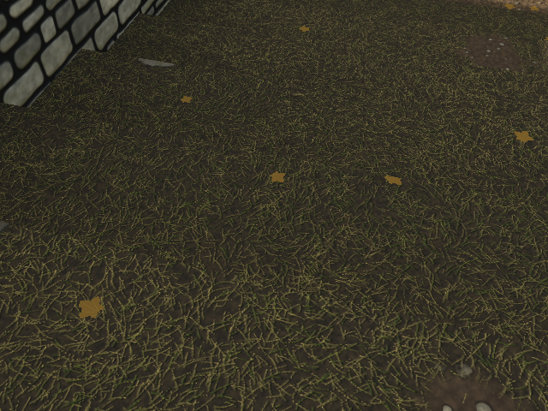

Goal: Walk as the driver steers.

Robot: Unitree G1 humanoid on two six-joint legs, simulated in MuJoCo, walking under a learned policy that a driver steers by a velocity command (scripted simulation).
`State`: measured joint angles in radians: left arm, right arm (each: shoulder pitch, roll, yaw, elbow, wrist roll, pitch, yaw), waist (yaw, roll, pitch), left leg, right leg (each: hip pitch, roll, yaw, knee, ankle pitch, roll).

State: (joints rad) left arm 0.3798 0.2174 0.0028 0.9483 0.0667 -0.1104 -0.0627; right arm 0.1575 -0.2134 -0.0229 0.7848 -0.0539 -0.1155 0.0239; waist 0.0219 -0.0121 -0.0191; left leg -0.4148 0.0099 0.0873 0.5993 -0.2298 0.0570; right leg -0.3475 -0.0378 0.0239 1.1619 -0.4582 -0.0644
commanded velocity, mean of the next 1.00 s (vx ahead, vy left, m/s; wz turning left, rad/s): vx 0.19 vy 0.00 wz -0.44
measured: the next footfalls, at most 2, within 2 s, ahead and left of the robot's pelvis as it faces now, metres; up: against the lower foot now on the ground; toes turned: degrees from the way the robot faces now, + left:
right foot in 0.50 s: +0.37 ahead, -0.20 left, -0.17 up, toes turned -25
left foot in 0.84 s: +0.52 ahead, +0.01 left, -0.17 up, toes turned -28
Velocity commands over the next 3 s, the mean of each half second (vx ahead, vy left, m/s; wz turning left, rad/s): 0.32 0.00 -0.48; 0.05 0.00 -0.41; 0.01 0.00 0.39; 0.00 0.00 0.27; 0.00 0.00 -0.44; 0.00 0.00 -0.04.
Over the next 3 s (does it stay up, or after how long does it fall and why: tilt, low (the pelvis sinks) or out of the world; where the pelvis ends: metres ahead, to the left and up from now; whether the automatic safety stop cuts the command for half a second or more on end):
stays up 0.52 -0.11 -0.16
